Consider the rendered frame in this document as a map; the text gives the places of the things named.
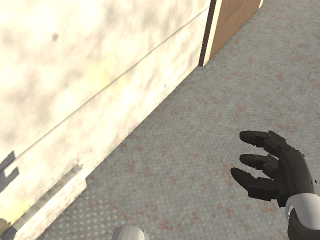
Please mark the robot right forearm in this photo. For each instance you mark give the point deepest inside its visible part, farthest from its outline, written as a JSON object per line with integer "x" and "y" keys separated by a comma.
{"x": 303, "y": 215}

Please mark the robot left thigh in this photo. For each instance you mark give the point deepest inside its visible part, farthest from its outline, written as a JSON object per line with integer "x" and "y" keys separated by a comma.
{"x": 130, "y": 232}

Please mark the right robot hand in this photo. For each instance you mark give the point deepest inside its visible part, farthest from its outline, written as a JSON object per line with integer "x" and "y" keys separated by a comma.
{"x": 290, "y": 173}

